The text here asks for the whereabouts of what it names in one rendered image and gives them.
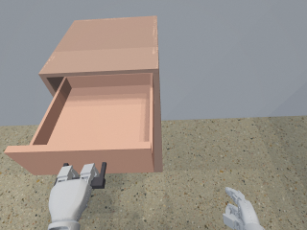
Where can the handle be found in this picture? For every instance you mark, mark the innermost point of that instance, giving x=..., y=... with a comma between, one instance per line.
x=98, y=182

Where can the robot left hand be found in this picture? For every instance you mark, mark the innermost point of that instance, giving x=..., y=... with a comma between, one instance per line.
x=69, y=197

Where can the drawer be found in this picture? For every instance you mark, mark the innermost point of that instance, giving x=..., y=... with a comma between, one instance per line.
x=91, y=120

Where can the robot right hand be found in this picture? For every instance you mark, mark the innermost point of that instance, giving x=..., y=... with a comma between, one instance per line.
x=237, y=217

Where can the left robot forearm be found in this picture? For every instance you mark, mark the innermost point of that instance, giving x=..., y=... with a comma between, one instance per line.
x=64, y=224

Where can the cabinet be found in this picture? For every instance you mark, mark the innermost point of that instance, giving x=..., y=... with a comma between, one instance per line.
x=110, y=46

